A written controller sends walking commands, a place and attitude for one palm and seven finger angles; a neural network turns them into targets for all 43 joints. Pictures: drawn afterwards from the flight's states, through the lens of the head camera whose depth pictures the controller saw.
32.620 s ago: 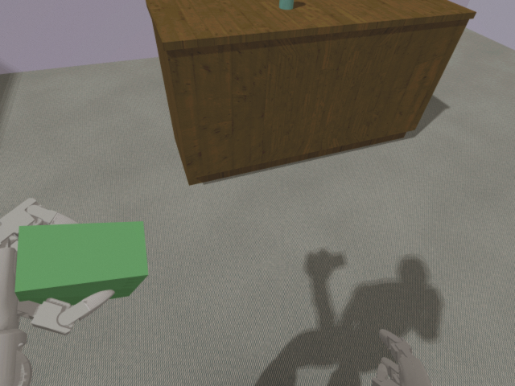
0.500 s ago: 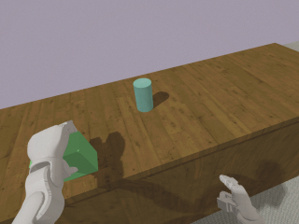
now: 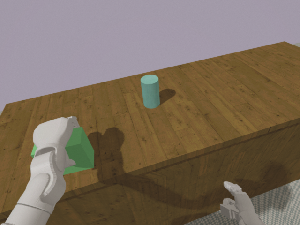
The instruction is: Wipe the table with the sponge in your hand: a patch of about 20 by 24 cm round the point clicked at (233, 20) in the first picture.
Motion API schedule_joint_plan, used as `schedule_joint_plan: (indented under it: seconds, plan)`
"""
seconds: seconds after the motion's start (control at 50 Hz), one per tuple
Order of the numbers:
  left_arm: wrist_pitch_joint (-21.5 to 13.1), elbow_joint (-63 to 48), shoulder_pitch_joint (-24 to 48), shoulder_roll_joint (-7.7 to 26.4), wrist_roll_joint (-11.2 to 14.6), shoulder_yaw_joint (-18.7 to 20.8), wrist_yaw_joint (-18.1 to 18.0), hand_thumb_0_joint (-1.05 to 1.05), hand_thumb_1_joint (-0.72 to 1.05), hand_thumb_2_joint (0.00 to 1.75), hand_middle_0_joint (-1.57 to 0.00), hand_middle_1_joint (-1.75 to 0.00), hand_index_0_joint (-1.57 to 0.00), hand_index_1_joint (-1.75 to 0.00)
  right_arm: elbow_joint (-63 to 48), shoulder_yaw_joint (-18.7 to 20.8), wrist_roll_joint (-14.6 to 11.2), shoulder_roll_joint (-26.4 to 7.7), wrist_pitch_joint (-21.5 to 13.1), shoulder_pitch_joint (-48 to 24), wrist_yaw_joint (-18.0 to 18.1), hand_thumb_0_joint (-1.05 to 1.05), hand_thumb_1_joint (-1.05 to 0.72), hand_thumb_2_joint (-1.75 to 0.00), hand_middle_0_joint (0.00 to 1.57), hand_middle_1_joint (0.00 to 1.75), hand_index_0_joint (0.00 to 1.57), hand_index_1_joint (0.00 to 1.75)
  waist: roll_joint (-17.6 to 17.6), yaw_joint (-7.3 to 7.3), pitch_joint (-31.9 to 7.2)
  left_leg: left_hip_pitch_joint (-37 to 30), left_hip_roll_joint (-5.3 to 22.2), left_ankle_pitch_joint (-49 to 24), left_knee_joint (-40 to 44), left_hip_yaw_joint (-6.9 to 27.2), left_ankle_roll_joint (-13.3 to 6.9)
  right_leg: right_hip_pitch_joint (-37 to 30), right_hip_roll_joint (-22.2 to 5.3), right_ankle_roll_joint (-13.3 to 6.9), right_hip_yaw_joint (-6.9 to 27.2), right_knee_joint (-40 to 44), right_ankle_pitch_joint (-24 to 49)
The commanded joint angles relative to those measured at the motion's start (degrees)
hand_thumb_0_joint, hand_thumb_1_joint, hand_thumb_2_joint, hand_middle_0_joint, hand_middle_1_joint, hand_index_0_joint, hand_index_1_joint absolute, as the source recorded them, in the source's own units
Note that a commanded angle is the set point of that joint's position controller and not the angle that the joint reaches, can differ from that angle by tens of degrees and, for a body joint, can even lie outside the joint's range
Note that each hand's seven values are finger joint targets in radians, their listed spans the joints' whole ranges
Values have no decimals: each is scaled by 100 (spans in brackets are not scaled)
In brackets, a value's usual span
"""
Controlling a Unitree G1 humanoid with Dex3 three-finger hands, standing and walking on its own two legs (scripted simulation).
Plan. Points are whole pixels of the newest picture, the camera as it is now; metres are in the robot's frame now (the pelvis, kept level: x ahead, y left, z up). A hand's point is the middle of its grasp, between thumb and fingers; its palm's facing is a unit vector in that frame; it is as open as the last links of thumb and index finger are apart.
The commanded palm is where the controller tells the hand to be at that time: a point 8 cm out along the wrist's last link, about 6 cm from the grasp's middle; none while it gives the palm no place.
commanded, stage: wipe forward along the middle lane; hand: left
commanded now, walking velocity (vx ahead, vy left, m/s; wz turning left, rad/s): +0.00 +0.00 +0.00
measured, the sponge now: (69, 156) +0.27 +0.28 +0.06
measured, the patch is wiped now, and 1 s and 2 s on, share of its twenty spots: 0.95 0.95 0.95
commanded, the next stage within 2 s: slide back across to the first lane in 1.30 s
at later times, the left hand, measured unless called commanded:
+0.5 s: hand (66, 133) +0.32 +0.29 +0.11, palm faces -0.08 -0.03 -1.00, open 9.9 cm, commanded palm +0.30 +0.32 +0.13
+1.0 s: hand (63, 121) +0.36 +0.32 +0.11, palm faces -0.13 +0.00 -0.99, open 9.9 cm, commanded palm +0.35 +0.34 +0.13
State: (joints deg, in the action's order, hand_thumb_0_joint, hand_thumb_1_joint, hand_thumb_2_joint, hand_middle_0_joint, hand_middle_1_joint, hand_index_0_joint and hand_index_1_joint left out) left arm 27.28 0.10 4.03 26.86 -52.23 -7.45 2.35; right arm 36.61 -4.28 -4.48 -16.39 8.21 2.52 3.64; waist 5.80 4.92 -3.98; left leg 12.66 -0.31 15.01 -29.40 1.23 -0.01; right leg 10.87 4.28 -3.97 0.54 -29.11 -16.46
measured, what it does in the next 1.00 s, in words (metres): stands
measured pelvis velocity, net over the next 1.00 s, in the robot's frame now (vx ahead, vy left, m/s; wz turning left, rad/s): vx -0.02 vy -0.04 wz -0.01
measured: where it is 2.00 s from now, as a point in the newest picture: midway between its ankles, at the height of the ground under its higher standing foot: outside the picture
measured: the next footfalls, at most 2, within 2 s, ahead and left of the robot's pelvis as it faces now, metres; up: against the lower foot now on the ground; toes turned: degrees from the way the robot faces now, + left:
none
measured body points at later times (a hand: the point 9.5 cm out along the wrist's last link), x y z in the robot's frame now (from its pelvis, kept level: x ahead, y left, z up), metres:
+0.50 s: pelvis -0.01 -0.02 +0.00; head -0.03 -0.06 +0.45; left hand +0.32 +0.29 +0.16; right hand +0.16 -0.27 -0.12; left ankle +0.01 +0.12 -0.73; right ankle -0.01 -0.08 -0.74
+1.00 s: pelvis -0.02 -0.04 -0.01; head +0.00 -0.07 +0.44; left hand +0.36 +0.32 +0.16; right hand +0.08 -0.31 -0.15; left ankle +0.01 +0.12 -0.73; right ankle -0.01 -0.08 -0.74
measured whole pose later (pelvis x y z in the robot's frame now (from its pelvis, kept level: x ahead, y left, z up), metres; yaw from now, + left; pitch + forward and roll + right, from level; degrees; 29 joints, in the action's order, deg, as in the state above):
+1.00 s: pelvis -0.02 -0.04 -0.01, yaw -1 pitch +7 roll +0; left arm 1.8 51.4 34.3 39.7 -56.3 4.5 1.5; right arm 39.1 -0.9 -4.9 -19.2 9.4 14.9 4.7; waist 4.8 -0.5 -6.8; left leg 28.2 0.7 16.1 -36.1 5.3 -2.8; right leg 25.8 7.6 -6.9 -0.9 -33.6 -15.2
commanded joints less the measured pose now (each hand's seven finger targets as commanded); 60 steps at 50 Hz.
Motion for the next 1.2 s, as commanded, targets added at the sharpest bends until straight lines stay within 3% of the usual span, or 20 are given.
schedule_joint_plan:
  seconds: [0.0, 0.04, 0.06, 0.1, 0.16, 0.22, 0.26, 0.28, 0.34, 0.36, 0.66, 0.74, 0.78, 0.82, 0.88, 0.9, 0.96, 1.04, 1.06, 1.18]
  plan:
    - [-58, 729, 1219, 1294, -294, 628, -127, 0, 10, 130, -120, -160, -120, -160, -927, 279, 13, -618, -382, -1176, 100, 0, -90, -90, 20, 30, 20, 30, -1003, -15, -138, -3, -257, -544, 239, -58, -263, 234, -193, 83, 507, 860, 423]
    - [-189, 795, 1283, 1249, -288, 607, -106, 0, 10, 130, -120, -160, -120, -160, -921, 299, 23, -630, -394, -1110, 105, 0, -90, -90, 20, 30, 20, 30, -927, -3, -227, 9, -275, -542, 255, -63, -270, 175, -205, 90, 477, 852, 492]
    - [-255, 874, 1315, 1486, -324, 804, -103, 0, 10, 130, -120, -160, -120, -160, -899, 311, 33, -668, -414, -1079, 100, 0, -90, -90, 20, 30, 20, 30, -978, 0, -261, -26, -272, -509, 248, -36, -261, 203, -184, 62, 581, 890, 377]
    - [-360, 1178, 1628, 1316, -334, 620, -88, 0, 10, 130, -120, -160, -120, -160, -875, 306, 24, -649, -414, -958, 127, 0, -90, -90, 20, 30, 20, 30, -1031, -68, -205, 80, -271, -443, 256, -66, -275, 247, -201, 91, 467, 888, 363]
    - [-532, 1619, 1939, 1576, -405, 770, -82, 0, 10, 130, -120, -160, -120, -160, -798, 335, 35, -714, -432, -850, 152, 0, -90, -90, 20, 30, 20, 30, -1026, -103, -22, 120, -276, -238, 251, -60, -266, 459, -202, 70, 612, 1035, -52]
    - [-705, 2052, 2353, 1389, -432, 555, -75, 0, 10, 130, -120, -160, -120, -160, -759, 349, 16, -729, -435, -685, 187, 0, -90, -90, 20, 30, 20, 30, -1020, -178, 12, 284, -277, -155, 245, -63, -273, 557, -210, 81, 484, 1000, -111]
    - [-848, 2240, 2447, 1685, -471, 808, -95, 0, 10, 130, -120, -160, -120, -160, -726, 386, 26, -770, -435, -536, 180, 0, -90, -90, 20, 30, 20, 30, -1013, -155, -171, 299, -285, -146, 243, -41, -273, 509, -196, 53, 568, 998, -152]
    - [-906, 2335, 2488, 1502, -459, 656, -91, 0, 10, 130, -120, -160, -120, -160, -765, 392, 17, -743, -436, -517, 194, 0, -90, -90, 20, 30, 20, 30, -1088, -164, -237, 377, -306, -181, 187, -80, -296, 450, -231, 88, 516, 955, -18]
    - [-1094, 2720, 2510, 1567, -413, 708, -105, 0, 10, 130, -120, -160, -120, -160, -737, 420, 9, -781, -399, -338, 197, 0, -90, -90, 20, 30, 20, 30, -1145, -191, -289, 559, -312, -171, 117, -75, -294, 429, -240, 112, 558, 894, 174]
    - [-1156, 2799, 2627, 1806, -440, 888, -110, 0, 10, 130, -120, -160, -120, -160, -712, 429, 16, -805, -392, -299, 192, 0, -90, -90, 20, 30, 20, 30, -1138, -200, -305, 553, -305, -144, 117, -38, -293, 472, -231, 91, 654, 934, 66]
    - [-2020, 3966, 3819, 2599, -555, 1259, -256, 0, 10, 130, -120, -160, -120, -160, -563, 546, 7, -891, -234, 402, 197, 0, -90, -90, 20, 30, 20, 30, -942, -349, -634, 1371, -313, -49, -284, 50, -322, 406, -412, 129, 1024, 732, 443]
    - [-2122, 4329, 4267, 2720, -586, 1161, -269, 0, 10, 130, -120, -160, -120, -160, -498, 553, -23, -922, -213, 571, 216, 0, -90, -90, 20, 30, 20, 30, -931, -483, -618, 1588, -302, 203, -383, 29, -341, 510, -476, 195, 1120, 795, 126]
    - [-2207, 4484, 4514, 3085, -647, 1367, -284, 0, 10, 130, -120, -160, -120, -160, -425, 554, -13, -968, -206, 688, 221, 0, -90, -90, 20, 30, 20, 30, -955, -500, -805, 1745, -289, 168, -447, 79, -344, 376, -515, 210, 1192, 706, 329]
    - [-2281, 4587, 4461, 2935, -673, 1292, -304, 0, 10, 130, -120, -160, -120, -160, -440, 569, -20, -960, -199, 789, 202, 0, -90, -90, 20, 30, 20, 30, -891, -517, -901, 1816, -286, 108, -472, 97, -340, 353, -512, 208, 1114, 590, 677]
    - [-2382, 4760, 4283, 3275, -700, 1604, -356, 0, 10, 130, -120, -160, -120, -160, -424, 590, 0, -992, -120, 886, 179, 0, -90, -90, 20, 30, 20, 30, -892, -446, -1250, 1967, -285, 15, -538, 129, -334, 93, -533, 242, 1123, 382, 1287]
    - [-2384, 4815, 4263, 3187, -691, 1536, -371, 0, 10, 130, -120, -160, -120, -160, -443, 589, -7, -981, -98, 896, 175, 0, -90, -90, 20, 30, 20, 30, -937, -476, -1222, 2023, -278, 34, -577, 122, -325, 106, -556, 267, 1133, 357, 1398]
    - [-2428, 4789, 4399, 3171, -647, 1530, -394, 0, 10, 130, -120, -160, -120, -160, -466, 590, -19, -978, -78, 888, 135, 0, -90, -90, 20, 30, 20, 30, -753, -497, -1208, 2049, -259, 88, -582, 131, -315, 172, -567, 238, 1174, 378, 1373]
    - [-2369, 5063, 4801, 3252, -673, 1419, -460, 0, 10, 130, -120, -160, -120, -160, -405, 591, -42, -1030, -74, 1001, 153, 0, -90, -90, 20, 30, 20, 30, -1027, -681, -966, 2217, -240, 371, -611, 95, -353, 430, -563, 296, 1177, 544, 714]
    - [-2407, 5029, 4899, 3443, -700, 1551, -463, 0, 10, 130, -120, -160, -120, -160, -384, 592, -43, -1049, -84, 1004, 152, 0, -90, -90, 20, 30, 20, 30, -967, -648, -1064, 2206, -228, 273, -602, 121, -362, 404, -531, 257, 1160, 494, 807]
    - [-2425, 5317, 5011, 3502, -854, 1513, -509, 0, 10, 130, -120, -160, -120, -160, -339, 606, -27, -1051, -31, 1160, 128, 0, -90, -90, 20, 30, 20, 30, -678, -667, -1327, 2230, -222, 170, -634, 86, -355, 359, -508, 233, 1007, 350, 1079]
